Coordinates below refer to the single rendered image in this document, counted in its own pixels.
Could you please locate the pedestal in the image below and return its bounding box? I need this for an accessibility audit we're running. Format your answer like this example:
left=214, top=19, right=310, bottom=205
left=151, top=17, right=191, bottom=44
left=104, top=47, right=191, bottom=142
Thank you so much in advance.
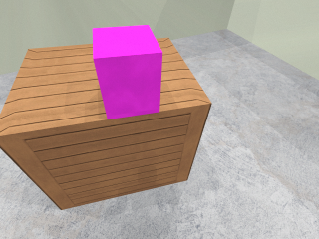
left=0, top=37, right=212, bottom=210

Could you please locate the carton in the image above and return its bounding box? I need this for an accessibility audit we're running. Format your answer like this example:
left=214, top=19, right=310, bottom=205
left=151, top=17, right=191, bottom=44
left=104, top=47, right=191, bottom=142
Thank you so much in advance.
left=93, top=25, right=162, bottom=120

